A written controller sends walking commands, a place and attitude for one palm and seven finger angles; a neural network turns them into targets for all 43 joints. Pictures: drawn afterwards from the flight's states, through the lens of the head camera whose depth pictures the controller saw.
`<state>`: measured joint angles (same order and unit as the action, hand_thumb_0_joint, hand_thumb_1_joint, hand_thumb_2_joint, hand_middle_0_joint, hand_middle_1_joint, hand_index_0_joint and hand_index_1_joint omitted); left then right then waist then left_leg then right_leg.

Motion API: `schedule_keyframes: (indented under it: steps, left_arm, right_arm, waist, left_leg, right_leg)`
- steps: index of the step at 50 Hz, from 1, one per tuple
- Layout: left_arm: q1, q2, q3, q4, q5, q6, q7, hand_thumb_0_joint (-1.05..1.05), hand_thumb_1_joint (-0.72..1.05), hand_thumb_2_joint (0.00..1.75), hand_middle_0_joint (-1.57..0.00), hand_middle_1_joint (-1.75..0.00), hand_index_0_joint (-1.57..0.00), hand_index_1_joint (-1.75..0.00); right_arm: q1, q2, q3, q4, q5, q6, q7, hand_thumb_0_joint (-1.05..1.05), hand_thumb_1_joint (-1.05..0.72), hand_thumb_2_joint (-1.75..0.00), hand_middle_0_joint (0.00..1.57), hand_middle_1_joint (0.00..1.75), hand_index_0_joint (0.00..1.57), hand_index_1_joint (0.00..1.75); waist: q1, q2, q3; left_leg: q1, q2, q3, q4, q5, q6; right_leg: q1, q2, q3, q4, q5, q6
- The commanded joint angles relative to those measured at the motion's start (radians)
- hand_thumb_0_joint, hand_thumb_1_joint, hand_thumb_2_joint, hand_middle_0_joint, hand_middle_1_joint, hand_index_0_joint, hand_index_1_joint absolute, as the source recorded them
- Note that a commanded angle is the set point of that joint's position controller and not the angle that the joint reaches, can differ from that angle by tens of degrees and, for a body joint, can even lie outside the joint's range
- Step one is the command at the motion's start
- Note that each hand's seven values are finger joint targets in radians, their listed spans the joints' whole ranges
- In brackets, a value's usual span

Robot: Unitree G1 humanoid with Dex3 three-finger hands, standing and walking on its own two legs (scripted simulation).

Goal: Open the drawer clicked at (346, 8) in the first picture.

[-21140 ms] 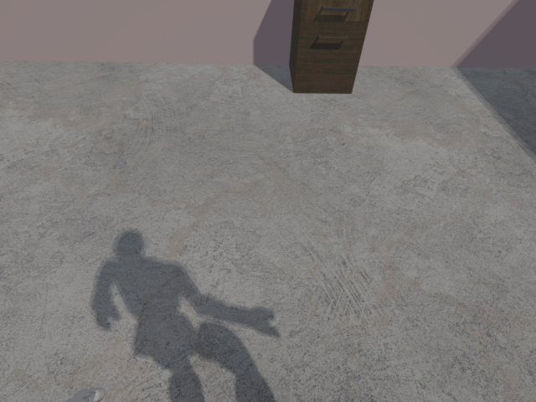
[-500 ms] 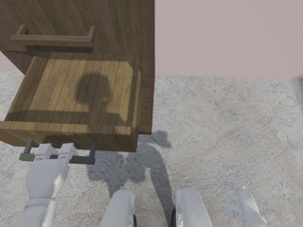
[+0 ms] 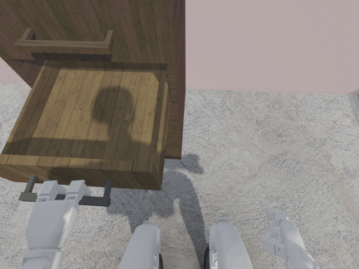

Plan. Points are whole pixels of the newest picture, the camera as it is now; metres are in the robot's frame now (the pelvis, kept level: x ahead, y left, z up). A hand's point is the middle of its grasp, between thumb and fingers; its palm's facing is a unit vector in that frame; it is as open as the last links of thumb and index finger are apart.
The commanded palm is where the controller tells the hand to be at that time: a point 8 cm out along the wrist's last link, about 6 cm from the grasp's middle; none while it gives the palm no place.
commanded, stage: pull the drawer open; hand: left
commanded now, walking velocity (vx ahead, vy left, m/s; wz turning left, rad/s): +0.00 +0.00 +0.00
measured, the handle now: (67, 190) +0.28 +0.27 -0.03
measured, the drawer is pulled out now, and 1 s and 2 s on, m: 0.27 0.30 0.30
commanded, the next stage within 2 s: open the thumb to release the handle in 0.78 s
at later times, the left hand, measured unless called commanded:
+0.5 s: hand (65, 231) +0.20 +0.26 -0.05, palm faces -0.10 -0.05 -0.99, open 5.4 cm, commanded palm +0.16 +0.27 -0.01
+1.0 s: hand (64, 231) +0.20 +0.26 -0.05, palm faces -0.07 -0.05 -1.00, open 5.5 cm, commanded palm +0.18 +0.26 -0.01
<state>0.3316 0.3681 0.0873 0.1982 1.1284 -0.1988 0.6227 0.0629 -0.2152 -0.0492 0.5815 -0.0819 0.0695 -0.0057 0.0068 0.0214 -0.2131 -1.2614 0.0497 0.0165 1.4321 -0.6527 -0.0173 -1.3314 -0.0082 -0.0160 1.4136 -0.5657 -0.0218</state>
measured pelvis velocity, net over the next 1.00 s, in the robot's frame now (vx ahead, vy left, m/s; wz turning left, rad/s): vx -0.01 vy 0.00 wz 0.02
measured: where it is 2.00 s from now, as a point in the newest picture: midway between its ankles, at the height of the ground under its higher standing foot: outside the picture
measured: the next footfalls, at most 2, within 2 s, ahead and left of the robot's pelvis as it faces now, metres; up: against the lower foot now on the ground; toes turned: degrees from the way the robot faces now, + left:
none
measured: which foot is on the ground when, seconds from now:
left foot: down 0.00-1.00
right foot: down 0.00-1.00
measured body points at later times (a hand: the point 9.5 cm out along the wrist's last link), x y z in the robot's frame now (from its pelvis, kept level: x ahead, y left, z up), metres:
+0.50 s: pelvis +0.00 +0.00 -0.01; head +0.13 -0.01 +0.42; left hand +0.20 +0.26 +0.00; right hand +0.21 -0.23 -0.13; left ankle +0.01 +0.13 -0.59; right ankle +0.04 -0.11 -0.59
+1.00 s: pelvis -0.01 +0.00 -0.01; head +0.12 -0.02 +0.42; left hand +0.19 +0.26 +0.00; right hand +0.20 -0.23 -0.14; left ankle +0.01 +0.13 -0.59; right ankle +0.04 -0.11 -0.59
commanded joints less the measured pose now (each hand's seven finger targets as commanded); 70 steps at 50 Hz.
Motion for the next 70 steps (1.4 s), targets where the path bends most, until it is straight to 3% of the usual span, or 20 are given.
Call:
schedule_keyframes:
  steps: [1, 9, 12, 13, 17, 22, 23, 29, 38, 41, 43, 44, 45, 46, 49, 53, 55, 64, 65, 70]
  left_arm:
    - [0.171, 0.176, 0.145, -0.137, -0.025, 0.01, 0.057, 0.0, 0.9, 0.9, -0.4, -1.35, -0.4, -1.35]
    - [0.221, 0.195, 0.179, -0.141, -0.02, -0.014, 0.06, 0.0, 0.9, 0.9, -0.4, -1.35, -0.4, -1.35]
    - [0.212, 0.181, 0.163, -0.154, -0.022, -0.014, 0.06, 0.0, 0.9, 0.9, -0.4, -1.35, -0.4, -1.35]
    - [0.209, 0.186, 0.169, -0.156, -0.022, -0.014, 0.061, 0.0, 0.9, 0.9, -0.4, -1.35, -0.4, -1.35]
    - [0.222, 0.182, 0.169, -0.145, -0.029, -0.015, 0.056, 0.0, 0.9, 0.9, -0.4, -1.35, -0.4, -1.35]
    - [0.238, 0.191, 0.182, -0.145, -0.027, -0.026, 0.057, 0.0, 0.9, 0.9, -0.4, -1.35, -0.4, -1.35]
    - [0.246, 0.202, 0.199, -0.147, -0.028, -0.026, 0.058, 0.0, 0.9, 0.9, -0.4, -1.35, -0.4, -1.35]
    - [0.271, 0.182, 0.182, -0.157, -0.033, -0.025, 0.054, 0.0, 0.9, 0.9, -0.4, -1.35, -0.4, -1.35]
    - [0.279, 0.185, 0.183, -0.185, -0.03, -0.035, 0.054, 0.0, 0.9, 0.9, -0.4, -1.35, -0.4, -1.35]
    - [0.287, 0.173, 0.165, -0.183, -0.033, -0.035, 0.049, 0.0, 0.9, 0.9, -0.4, -1.35, -0.4, -1.35]
    - [0.283, 0.195, 0.192, -0.187, -0.036, -0.036, 0.052, 0.0, 0.9, 0.9, -0.4, -1.35, -0.4, -1.35]
    - [-0.001, 0.132, 0.057, -0.228, -0.028, -0.041, 0.055, 0.0, 0.9, 0.9, -0.4, -1.35, -0.4, -1.35]
    - [0.0, 0.162, 0.111, -0.204, -0.025, -0.053, 0.064, 0.0, 0.83, 0.87, -0.4, -1.34, -0.4, -1.34]
    - [0.056, 0.174, 0.129, -0.148, -0.02, -0.049, 0.067, 0.0, 0.76, 0.84, -0.39, -1.34, -0.39, -1.34]
    - [0.071, 0.186, 0.139, -0.149, -0.019, -0.027, 0.067, 0.0, 0.55, 0.75, -0.38, -1.31, -0.38, -1.31]
    - [0.064, 0.171, 0.099, -0.179, -0.029, 0.006, 0.053, 0.0, 0.27, 0.63, -0.35, -1.28, -0.35, -1.28]
    - [0.055, 0.154, 0.068, -0.165, -0.036, 0.022, 0.04, 0.0, 0.13, 0.57, -0.35, -1.27, -0.35, -1.27]
    - [-0.024, 0.183, 0.084, -0.135, -0.029, -0.001, 0.034, 0.0, -0.5, 0.3, -0.3, -1.2, -0.3, -1.2]
    - [-0.017, 0.182, 0.078, -0.147, -0.03, -0.001, 0.036, 0.0, -0.5, 0.3, -0.3, -1.2, -0.3, -1.2]
    - [0.003, 0.18, 0.084, -0.132, -0.035, 0.009, 0.041, 0.0, -0.5, 0.3, -0.3, -1.2, -0.3, -1.2]
  right_arm:
    - [-0.029, -0.111, -0.037, -0.129, -0.005, -0.037, -0.007, 0.0, -0.9, -0.9, 0.2, 0.3, 0.2, 0.3]
    - [-0.042, -0.103, -0.038, -0.126, -0.006, -0.035, -0.008, 0.0, -0.9, -0.9, 0.2, 0.3, 0.2, 0.3]
    - [-0.04, -0.105, -0.041, -0.13, -0.007, -0.034, -0.006, 0.0, -0.9, -0.9, 0.2, 0.3, 0.2, 0.3]
    - [-0.046, -0.105, -0.039, -0.132, -0.009, -0.034, -0.008, 0.0, -0.9, -0.9, 0.2, 0.3, 0.2, 0.3]
    - [-0.043, -0.101, -0.039, -0.129, -0.007, -0.037, -0.009, 0.0, -0.9, -0.9, 0.2, 0.3, 0.2, 0.3]
    - [-0.047, -0.097, -0.04, -0.127, -0.006, -0.037, -0.01, 0.0, -0.9, -0.9, 0.2, 0.3, 0.2, 0.3]
    - [-0.055, -0.097, -0.04, -0.127, -0.006, -0.034, -0.011, 0.0, -0.9, -0.9, 0.2, 0.3, 0.2, 0.3]
    - [-0.056, -0.091, -0.039, -0.129, -0.005, -0.029, -0.009, 0.0, -0.9, -0.9, 0.2, 0.3, 0.2, 0.3]
    - [-0.065, -0.093, -0.041, -0.134, -0.008, -0.033, -0.007, 0.0, -0.9, -0.9, 0.2, 0.3, 0.2, 0.3]
    - [-0.063, -0.091, -0.039, -0.136, -0.008, -0.03, -0.005, 0.0, -0.9, -0.9, 0.2, 0.3, 0.2, 0.3]
    - [-0.069, -0.091, -0.04, -0.134, -0.008, -0.032, -0.008, 0.0, -0.9, -0.9, 0.2, 0.3, 0.2, 0.3]
    - [-0.05, -0.117, -0.028, -0.119, -0.016, -0.045, -0.004, 0.0, -0.9, -0.9, 0.2, 0.3, 0.2, 0.3]
    - [-0.038, -0.113, -0.038, -0.111, -0.016, -0.059, -0.01, 0.0, -0.9, -0.9, 0.2, 0.3, 0.2, 0.3]
    - [-0.03, -0.115, -0.035, -0.108, -0.017, -0.063, -0.014, 0.0, -0.9, -0.9, 0.2, 0.3, 0.2, 0.3]
    - [-0.026, -0.12, -0.036, -0.12, -0.014, -0.058, -0.012, 0.0, -0.9, -0.9, 0.2, 0.3, 0.2, 0.3]
    - [-0.023, -0.125, -0.036, -0.134, -0.007, -0.054, -0.017, 0.0, -0.9, -0.9, 0.2, 0.3, 0.2, 0.3]
    - [-0.022, -0.124, -0.033, -0.135, -0.001, -0.052, -0.021, 0.0, -0.9, -0.9, 0.2, 0.3, 0.2, 0.3]
    - [-0.016, -0.128, -0.025, -0.118, 0.0, -0.072, -0.033, 0.0, -0.9, -0.9, 0.2, 0.3, 0.2, 0.3]
    - [-0.017, -0.132, -0.028, -0.125, -0.001, -0.074, -0.032, 0.0, -0.9, -0.9, 0.2, 0.3, 0.2, 0.3]
    - [-0.016, -0.13, -0.029, -0.124, 0.001, -0.073, -0.028, 0.0, -0.9, -0.9, 0.2, 0.3, 0.2, 0.3]
  waist:
    - [0.058, -0.012, -0.356]
    - [0.081, 0.014, -0.36]
    - [0.068, -0.001, -0.347]
    - [0.071, 0.017, -0.347]
    - [0.069, -0.021, -0.341]
    - [0.077, -0.012, -0.345]
    - [0.087, 0.015, -0.351]
    - [0.081, -0.013, -0.35]
    - [0.083, 0.026, -0.343]
    - [0.078, 0.007, -0.338]
    - [0.088, 0.022, -0.338]
    - [-0.018, 0.008, -0.324]
    - [0.012, 0.011, -0.334]
    - [0.025, -0.022, -0.341]
    - [0.04, -0.005, -0.365]
    - [0.032, 0.016, -0.379]
    - [0.017, -0.013, -0.339]
    - [0.019, 0.008, -0.314]
    - [0.024, 0.027, -0.311]
    - [0.025, -0.004, -0.31]
  left_leg:
    - [0.213, -0.066, 0.012, -0.162, 0.339, 0.041]
    - [0.214, -0.07, 0.011, -0.16, 0.352, 0.037]
    - [0.214, -0.066, 0.009, -0.155, 0.336, 0.04]
    - [0.217, -0.067, 0.005, -0.159, 0.345, 0.04]
    - [0.192, -0.068, 0.01, -0.15, 0.319, 0.042]
    - [0.185, -0.071, 0.011, -0.144, 0.316, 0.042]
    - [0.193, -0.071, 0.007, -0.15, 0.332, 0.04]
    - [0.196, -0.071, 0.01, -0.151, 0.329, 0.041]
    - [0.209, -0.068, 0.003, -0.153, 0.331, 0.04]
    - [0.192, -0.071, 0.007, -0.151, 0.305, 0.039]
    - [0.19, -0.069, 0.004, -0.153, 0.314, 0.04]
    - [0.178, -0.056, -0.009, -0.113, 0.282, 0.045]
    - [0.172, -0.055, -0.007, -0.108, 0.265, 0.043]
    - [0.167, -0.06, -0.005, -0.107, 0.268, 0.044]
    - [0.177, -0.066, 0.0, -0.122, 0.282, 0.042]
    - [0.203, -0.064, -0.003, -0.139, 0.283, 0.045]
    - [0.189, -0.062, 0.001, -0.141, 0.251, 0.049]
    - [0.176, -0.059, -0.003, -0.148, 0.202, 0.047]
    - [0.185, -0.06, -0.005, -0.151, 0.205, 0.046]
    - [0.175, -0.059, -0.005, -0.153, 0.213, 0.047]
  right_leg:
    - [0.323, 0.026, 0.011, -0.19, 0.327, -0.03]
    - [0.316, 0.027, 0.014, -0.172, 0.335, -0.037]
    - [0.299, 0.027, 0.009, -0.18, 0.317, -0.035]
    - [0.293, 0.027, 0.004, -0.175, 0.316, -0.038]
    - [0.31, 0.024, 0.012, -0.183, 0.308, -0.031]
    - [0.309, 0.025, 0.019, -0.179, 0.305, -0.033]
    - [0.304, 0.026, 0.007, -0.166, 0.307, -0.038]
    - [0.303, 0.026, 0.007, -0.173, 0.302, -0.034]
    - [0.277, 0.026, -0.003, -0.165, 0.289, -0.041]
    - [0.28, 0.024, 0.005, -0.174, 0.267, -0.036]
    - [0.287, 0.026, 0.002, -0.167, 0.271, -0.041]
    - [0.19, 0.014, 0.002, -0.17, 0.239, -0.024]
    - [0.201, 0.013, -0.006, -0.163, 0.213, -0.023]
    - [0.215, 0.018, -0.004, -0.164, 0.215, -0.024]
    - [0.25, 0.014, 0.0, -0.167, 0.229, -0.027]
    - [0.272, 0.015, -0.003, -0.183, 0.23, -0.028]
    - [0.274, 0.015, 0.0, -0.206, 0.204, -0.022]
    - [0.221, 0.016, -0.009, -0.208, 0.104, -0.024]
    - [0.223, 0.016, -0.011, -0.208, 0.109, -0.028]
    - [0.244, 0.017, -0.009, -0.213, 0.125, -0.026]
